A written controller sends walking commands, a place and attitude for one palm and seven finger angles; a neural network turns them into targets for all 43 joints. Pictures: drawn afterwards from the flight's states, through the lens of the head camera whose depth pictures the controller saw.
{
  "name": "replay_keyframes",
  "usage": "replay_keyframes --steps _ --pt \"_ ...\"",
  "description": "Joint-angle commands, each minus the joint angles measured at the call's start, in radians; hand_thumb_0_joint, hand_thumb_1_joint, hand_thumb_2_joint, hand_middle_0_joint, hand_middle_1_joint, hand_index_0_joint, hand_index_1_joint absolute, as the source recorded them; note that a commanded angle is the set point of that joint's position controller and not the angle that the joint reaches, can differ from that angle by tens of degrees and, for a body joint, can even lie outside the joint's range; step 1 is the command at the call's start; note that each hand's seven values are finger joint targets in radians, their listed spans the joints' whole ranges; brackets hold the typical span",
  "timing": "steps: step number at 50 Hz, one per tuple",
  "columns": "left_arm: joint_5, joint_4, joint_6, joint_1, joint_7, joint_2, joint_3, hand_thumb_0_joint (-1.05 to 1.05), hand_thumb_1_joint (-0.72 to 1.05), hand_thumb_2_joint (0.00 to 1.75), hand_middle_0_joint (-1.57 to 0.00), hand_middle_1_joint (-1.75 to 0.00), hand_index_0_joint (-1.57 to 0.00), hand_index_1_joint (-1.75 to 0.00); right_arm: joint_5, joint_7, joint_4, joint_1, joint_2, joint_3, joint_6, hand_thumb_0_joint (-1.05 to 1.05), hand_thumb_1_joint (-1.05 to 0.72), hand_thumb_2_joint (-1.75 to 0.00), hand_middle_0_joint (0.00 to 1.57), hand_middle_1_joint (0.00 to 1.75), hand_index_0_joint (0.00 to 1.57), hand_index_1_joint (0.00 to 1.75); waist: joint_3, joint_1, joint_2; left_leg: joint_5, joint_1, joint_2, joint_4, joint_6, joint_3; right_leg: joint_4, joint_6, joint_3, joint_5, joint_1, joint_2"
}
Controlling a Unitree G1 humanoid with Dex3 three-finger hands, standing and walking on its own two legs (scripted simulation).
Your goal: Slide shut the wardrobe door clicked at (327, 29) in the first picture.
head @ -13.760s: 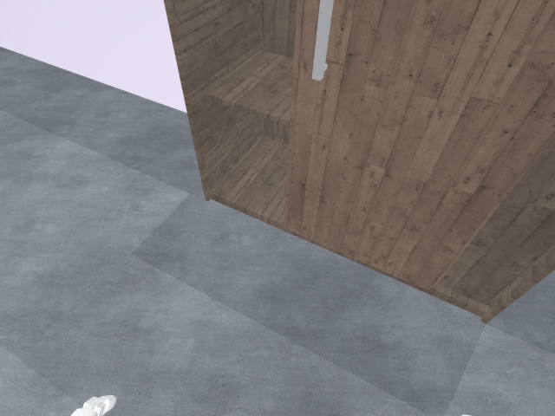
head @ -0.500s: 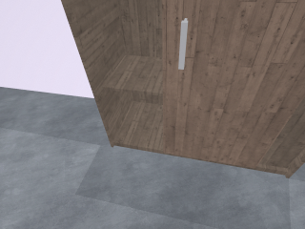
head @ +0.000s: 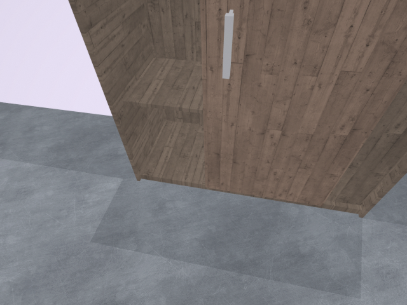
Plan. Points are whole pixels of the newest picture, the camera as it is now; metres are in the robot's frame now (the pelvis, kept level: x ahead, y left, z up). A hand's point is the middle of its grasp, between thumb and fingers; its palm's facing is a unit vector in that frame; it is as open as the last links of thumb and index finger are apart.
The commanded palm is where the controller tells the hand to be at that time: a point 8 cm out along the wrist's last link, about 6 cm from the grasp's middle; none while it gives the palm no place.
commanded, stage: look again from close up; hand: right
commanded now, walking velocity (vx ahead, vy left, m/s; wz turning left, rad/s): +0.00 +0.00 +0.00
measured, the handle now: (228, 45) +0.81 -0.05 +0.13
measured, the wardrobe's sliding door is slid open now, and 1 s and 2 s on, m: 0.41 0.41 0.41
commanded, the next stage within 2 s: shuffle to correct the standing spot in 0.50 s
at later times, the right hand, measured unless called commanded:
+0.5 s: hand out of the picture -0.04 -0.16 -0.17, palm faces +0.04 +0.99 -0.16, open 7.4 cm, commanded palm none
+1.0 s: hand out of the picture -0.03 -0.15 -0.21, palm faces +0.18 +0.98 -0.10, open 7.4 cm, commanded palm none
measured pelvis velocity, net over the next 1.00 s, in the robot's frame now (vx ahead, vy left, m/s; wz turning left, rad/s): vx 0.06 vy -0.01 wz -0.11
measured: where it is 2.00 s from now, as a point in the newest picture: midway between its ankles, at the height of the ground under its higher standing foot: (182, 282)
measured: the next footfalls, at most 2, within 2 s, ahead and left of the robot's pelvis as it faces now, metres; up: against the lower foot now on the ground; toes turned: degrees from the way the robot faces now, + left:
left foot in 1.46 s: +0.38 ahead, +0.15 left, +0.00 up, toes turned -3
right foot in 1.78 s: +0.34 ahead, -0.02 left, +0.00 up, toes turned -23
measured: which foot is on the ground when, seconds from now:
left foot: down 0.00-0.98, up 1.00-1.00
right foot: down 0.00-1.00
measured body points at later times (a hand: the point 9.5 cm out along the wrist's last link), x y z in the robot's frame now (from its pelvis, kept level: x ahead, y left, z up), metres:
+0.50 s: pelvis +0.00 -0.01 +0.00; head +0.00 -0.01 +0.45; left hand -0.02 +0.20 -0.16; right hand -0.04 -0.22 -0.16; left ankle -0.04 +0.11 -0.74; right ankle +0.04 -0.10 -0.74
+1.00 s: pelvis +0.06 -0.01 -0.03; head +0.06 -0.04 +0.42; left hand +0.05 +0.21 -0.17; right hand -0.04 -0.20 -0.20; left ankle -0.03 +0.11 -0.73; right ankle +0.06 -0.09 -0.74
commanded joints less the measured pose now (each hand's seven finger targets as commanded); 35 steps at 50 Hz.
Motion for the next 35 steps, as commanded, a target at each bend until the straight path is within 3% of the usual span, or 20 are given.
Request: replay_keyframes --steps 1,8,14,24,30,32,35 --pt "0.001 -0.035 -0.02 0.035 0.004 0.102 0.01 0.0 0.9 0.9 -0.2 -0.3 -0.2 -0.3 0.001 -0.007 0.003 0.102 -0.074 -0.008 -0.012 0.0 -0.9 -0.9 0.2 0.3 0.2 0.3 0.049 -0.002 -0.06 0.072 -0.044 0.078 -0.087 0.017 -0.077 -0.189 -0.02 0.163 -0.069 0.01 -0.137" --pt "0.004 -0.018 -0.018 0.035 0.002 0.092 0.011 0.0 0.9 0.9 -0.2 -0.3 -0.2 -0.3 -0.003 -0.011 0.005 0.084 -0.061 -0.011 -0.012 0.0 -0.9 -0.9 0.2 0.3 0.2 0.3 0.079 0.006 -0.039 0.051 -0.068 0.082 -0.09 0.016 -0.072 -0.206 -0.016 0.159 -0.085 0.009 -0.127" --pt "0.004 -0.013 -0.02 0.042 0.0 0.087 0.009 0.0 0.9 0.9 -0.2 -0.3 -0.2 -0.3 -0.002 -0.014 0.003 0.081 -0.065 -0.013 -0.016 0.0 -0.9 -0.9 0.2 0.3 0.2 0.3 0.053 0.01 -0.03 0.067 -0.066 0.09 -0.092 0.019 -0.079 -0.185 -0.013 0.141 -0.021 0.041 -0.117" --pt "0.002 0.0 -0.016 0.045 -0.004 0.081 0.004 0.0 0.9 0.9 -0.2 -0.3 -0.2 -0.3 0.001 -0.018 0.004 0.079 -0.079 -0.008 -0.023 0.0 -0.9 -0.9 0.2 0.3 0.2 0.3 0.074 0.017 -0.001 0.057 -0.089 0.101 -0.117 0.023 -0.097 -0.149 -0.006 0.111 0.019 0.053 -0.105" --pt "0.003 0.004 -0.016 0.045 -0.004 0.076 0.003 0.0 0.9 0.9 -0.2 -0.3 -0.2 -0.3 0.002 -0.019 0.003 0.081 -0.082 -0.007 -0.026 0.0 -0.9 -0.9 0.2 0.3 0.2 0.3 0.075 0.017 -0.024 0.062 -0.09 0.101 -0.125 0.025 -0.106 -0.134 -0.003 0.102 0.034 0.056 -0.102" --pt "0.006 0.01 -0.008 0.064 -0.007 0.082 0.009 0.0 0.9 0.9 -0.2 -0.3 -0.2 -0.3 -0.003 -0.017 0.005 0.091 -0.087 -0.013 -0.022 0.0 -0.9 -0.9 0.2 0.3 0.2 0.3 0.073 0.022 0.005 -0.098 -0.091 0.092 -0.112 0.029 -0.086 -0.113 -0.008 0.101 -0.126 0.035 -0.092" --pt "0.017 -0.001 0.002 0.058 -0.011 0.088 0.022 0.0 0.9 0.9 -0.2 -0.3 -0.2 -0.3 -0.008 -0.009 -0.005 0.099 -0.094 -0.027 -0.011 0.0 -0.9 -0.9 0.2 0.3 0.2 0.3 0.115 0.021 -0.027 -0.307 -0.149 0.085 -0.092 0.04 -0.074 -0.117 -0.022 0.127 -0.334 -0.043 -0.088"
